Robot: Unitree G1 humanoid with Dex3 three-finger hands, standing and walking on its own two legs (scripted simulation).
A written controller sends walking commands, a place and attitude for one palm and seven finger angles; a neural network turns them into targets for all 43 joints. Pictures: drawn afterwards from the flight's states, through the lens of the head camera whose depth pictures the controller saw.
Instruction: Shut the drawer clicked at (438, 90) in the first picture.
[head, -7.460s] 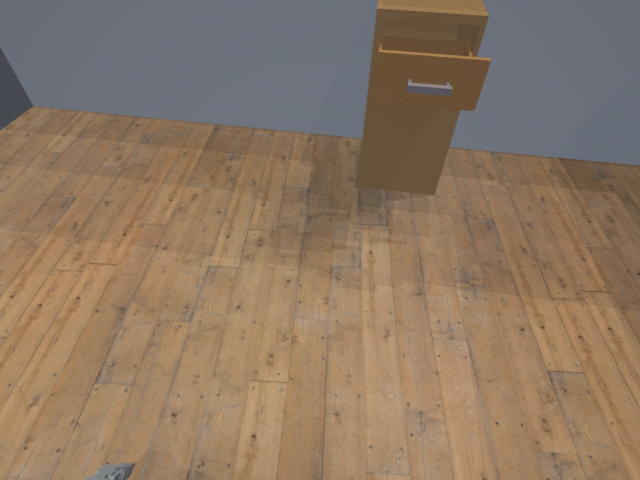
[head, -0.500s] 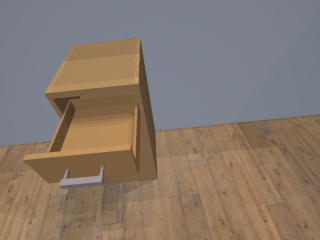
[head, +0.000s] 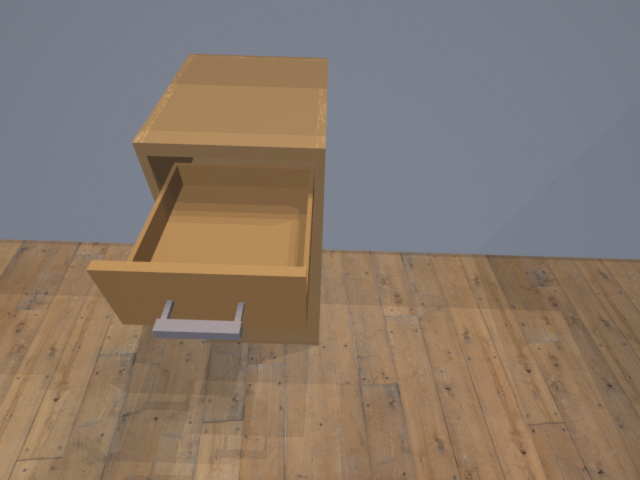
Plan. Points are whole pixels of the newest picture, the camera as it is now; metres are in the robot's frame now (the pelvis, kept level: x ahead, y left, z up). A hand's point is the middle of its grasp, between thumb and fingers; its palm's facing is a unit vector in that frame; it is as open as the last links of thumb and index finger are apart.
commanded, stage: come to a stop and stand still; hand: left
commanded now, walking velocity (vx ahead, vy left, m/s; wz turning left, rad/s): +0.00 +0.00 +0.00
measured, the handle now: (201, 318) +0.36 +0.24 -0.08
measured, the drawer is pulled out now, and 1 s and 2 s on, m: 0.30 0.30 0.30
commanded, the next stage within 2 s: look again from close up in 0.44 s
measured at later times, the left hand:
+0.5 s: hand out of the picture +0.02 +0.20 -0.17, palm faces +0.01 -0.98 -0.20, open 7.4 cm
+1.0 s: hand out of the picture +0.07 +0.19 -0.18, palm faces +0.00 -0.98 -0.21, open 7.4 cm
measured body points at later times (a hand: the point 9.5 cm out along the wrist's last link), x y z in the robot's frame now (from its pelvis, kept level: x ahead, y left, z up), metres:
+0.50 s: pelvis +0.01 +0.03 +0.01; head +0.03 +0.02 +0.46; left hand +0.02 +0.25 -0.15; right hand -0.02 -0.18 -0.16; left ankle +0.00 +0.14 -0.74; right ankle +0.01 -0.12 -0.74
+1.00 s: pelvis +0.02 +0.01 +0.00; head +0.01 +0.02 +0.45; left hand +0.07 +0.24 -0.16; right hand +0.08 -0.23 -0.15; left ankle +0.00 +0.14 -0.74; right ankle +0.01 -0.12 -0.74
